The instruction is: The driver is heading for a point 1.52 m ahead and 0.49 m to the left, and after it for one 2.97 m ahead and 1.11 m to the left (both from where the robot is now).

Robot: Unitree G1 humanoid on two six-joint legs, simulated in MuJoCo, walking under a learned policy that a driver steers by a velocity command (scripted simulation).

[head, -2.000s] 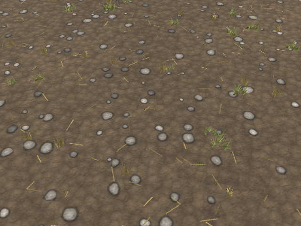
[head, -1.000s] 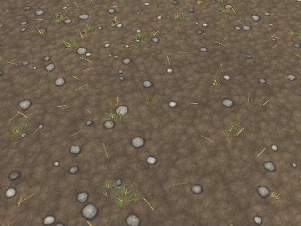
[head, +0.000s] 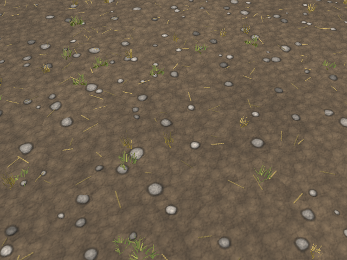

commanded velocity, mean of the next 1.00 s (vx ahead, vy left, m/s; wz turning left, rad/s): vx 0.00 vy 0.00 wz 0.00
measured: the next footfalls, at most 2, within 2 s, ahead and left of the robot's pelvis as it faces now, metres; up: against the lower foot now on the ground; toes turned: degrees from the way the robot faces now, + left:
left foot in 1.98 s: +0.45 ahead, +0.11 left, +0.00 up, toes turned +3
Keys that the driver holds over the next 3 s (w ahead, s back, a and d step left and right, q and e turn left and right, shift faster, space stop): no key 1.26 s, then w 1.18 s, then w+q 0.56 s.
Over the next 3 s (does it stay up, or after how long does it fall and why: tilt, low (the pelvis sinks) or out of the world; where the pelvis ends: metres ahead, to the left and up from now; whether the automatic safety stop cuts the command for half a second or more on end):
stays up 0.84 0.00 0.00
